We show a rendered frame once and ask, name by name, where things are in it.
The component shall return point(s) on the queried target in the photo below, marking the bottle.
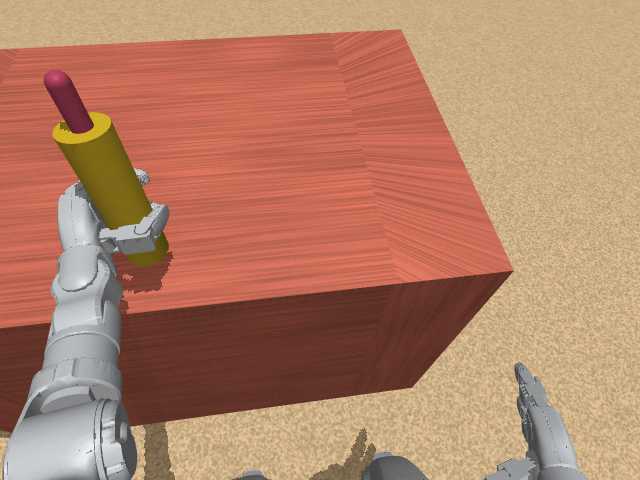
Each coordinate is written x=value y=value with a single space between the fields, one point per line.
x=92 y=147

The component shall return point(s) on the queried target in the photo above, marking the left robot arm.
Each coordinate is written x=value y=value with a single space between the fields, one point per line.
x=73 y=425

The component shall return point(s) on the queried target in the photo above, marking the left robot hand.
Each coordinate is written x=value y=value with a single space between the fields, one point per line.
x=80 y=223

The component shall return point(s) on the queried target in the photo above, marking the right robot hand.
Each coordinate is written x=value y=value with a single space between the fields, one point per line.
x=548 y=440

